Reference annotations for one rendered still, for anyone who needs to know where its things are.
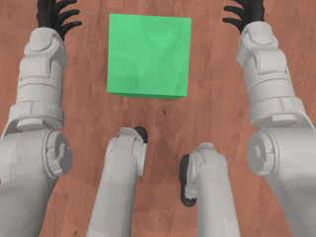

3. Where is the right robot upper arm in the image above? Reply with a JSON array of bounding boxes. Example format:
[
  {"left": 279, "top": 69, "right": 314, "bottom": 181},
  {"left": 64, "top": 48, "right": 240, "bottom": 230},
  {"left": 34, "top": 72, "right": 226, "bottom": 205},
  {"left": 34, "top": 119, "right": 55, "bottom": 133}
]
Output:
[{"left": 247, "top": 126, "right": 316, "bottom": 237}]

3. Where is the robot left hand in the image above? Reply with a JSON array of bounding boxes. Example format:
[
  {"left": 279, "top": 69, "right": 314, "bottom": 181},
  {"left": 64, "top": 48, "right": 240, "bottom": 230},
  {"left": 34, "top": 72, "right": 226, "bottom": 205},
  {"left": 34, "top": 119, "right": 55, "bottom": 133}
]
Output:
[{"left": 37, "top": 0, "right": 82, "bottom": 41}]

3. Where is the robot right hand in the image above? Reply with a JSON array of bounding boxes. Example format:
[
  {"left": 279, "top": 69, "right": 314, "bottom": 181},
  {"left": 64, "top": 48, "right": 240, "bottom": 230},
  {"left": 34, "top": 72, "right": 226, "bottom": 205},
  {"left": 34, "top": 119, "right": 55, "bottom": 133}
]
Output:
[{"left": 222, "top": 0, "right": 265, "bottom": 35}]

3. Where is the left robot upper arm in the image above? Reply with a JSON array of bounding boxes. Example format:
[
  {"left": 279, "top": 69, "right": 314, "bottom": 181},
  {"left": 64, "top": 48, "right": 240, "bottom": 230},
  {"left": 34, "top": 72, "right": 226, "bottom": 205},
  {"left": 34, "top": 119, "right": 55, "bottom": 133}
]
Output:
[{"left": 0, "top": 128, "right": 73, "bottom": 237}]

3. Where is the robot left forearm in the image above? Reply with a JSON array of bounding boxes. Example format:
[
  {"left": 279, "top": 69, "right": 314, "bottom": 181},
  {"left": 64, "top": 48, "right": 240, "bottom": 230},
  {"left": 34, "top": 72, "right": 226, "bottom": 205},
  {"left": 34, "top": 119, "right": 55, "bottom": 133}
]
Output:
[{"left": 0, "top": 27, "right": 68, "bottom": 141}]

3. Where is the left robot shin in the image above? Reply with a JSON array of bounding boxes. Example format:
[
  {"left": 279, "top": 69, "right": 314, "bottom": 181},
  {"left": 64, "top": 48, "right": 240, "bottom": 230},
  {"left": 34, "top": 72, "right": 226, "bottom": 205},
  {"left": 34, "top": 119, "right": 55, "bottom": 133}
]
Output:
[{"left": 105, "top": 127, "right": 142, "bottom": 161}]

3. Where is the robot left thigh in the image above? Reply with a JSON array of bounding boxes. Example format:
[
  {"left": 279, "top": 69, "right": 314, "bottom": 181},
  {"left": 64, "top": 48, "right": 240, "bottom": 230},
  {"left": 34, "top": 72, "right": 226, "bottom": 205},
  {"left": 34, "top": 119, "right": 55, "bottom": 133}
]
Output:
[{"left": 86, "top": 134, "right": 147, "bottom": 237}]

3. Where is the robot right forearm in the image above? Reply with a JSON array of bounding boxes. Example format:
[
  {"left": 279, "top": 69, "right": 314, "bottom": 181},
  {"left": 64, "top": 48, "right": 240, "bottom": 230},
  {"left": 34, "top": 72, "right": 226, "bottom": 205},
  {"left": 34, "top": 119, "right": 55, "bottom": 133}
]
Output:
[{"left": 236, "top": 21, "right": 316, "bottom": 132}]

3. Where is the carton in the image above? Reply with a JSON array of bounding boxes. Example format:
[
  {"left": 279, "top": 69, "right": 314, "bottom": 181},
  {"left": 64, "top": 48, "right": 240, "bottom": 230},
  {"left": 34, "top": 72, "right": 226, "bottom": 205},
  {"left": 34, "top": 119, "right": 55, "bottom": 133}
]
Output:
[{"left": 107, "top": 13, "right": 192, "bottom": 100}]

